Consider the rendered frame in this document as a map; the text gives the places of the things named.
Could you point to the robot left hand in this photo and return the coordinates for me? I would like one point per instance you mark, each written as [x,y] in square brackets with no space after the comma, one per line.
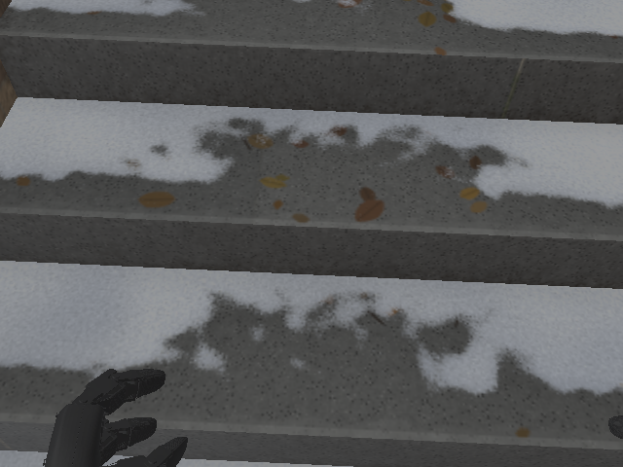
[83,437]

